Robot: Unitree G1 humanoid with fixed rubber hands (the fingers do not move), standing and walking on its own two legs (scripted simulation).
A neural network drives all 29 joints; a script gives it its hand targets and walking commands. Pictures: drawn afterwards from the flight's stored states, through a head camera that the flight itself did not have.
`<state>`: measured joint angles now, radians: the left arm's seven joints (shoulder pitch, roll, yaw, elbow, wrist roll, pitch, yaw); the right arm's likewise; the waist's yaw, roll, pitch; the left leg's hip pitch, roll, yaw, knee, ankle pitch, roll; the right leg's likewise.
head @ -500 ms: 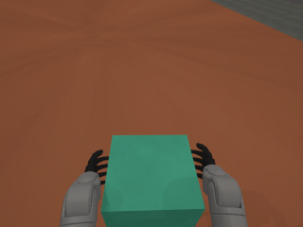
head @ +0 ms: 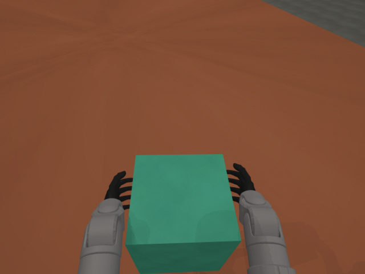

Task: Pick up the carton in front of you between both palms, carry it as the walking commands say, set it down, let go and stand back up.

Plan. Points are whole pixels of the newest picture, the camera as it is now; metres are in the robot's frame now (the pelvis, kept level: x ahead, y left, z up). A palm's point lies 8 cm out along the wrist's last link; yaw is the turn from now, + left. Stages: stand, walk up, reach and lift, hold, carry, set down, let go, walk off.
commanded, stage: carry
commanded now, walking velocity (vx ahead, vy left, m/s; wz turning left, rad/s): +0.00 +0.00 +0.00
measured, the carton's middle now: (179, 216) +0.30 +0.00 -0.04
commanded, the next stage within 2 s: hold in 0.82 s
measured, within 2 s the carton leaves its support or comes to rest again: neither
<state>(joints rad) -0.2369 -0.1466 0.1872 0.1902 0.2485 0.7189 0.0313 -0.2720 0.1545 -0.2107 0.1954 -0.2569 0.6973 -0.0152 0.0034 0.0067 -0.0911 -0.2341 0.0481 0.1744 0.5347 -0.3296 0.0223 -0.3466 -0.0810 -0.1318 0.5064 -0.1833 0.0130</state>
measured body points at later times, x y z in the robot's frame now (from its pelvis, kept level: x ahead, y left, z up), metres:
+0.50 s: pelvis -0.01 +0.01 +0.00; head -0.04 +0.00 +0.45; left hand +0.29 +0.16 +0.03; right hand +0.30 -0.14 +0.04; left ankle -0.03 +0.09 -0.73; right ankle +0.05 -0.13 -0.73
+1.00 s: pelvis -0.02 +0.00 +0.01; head -0.05 +0.00 +0.46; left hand +0.26 +0.18 +0.03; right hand +0.30 -0.12 +0.04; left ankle -0.03 +0.09 -0.73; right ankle +0.05 -0.14 -0.73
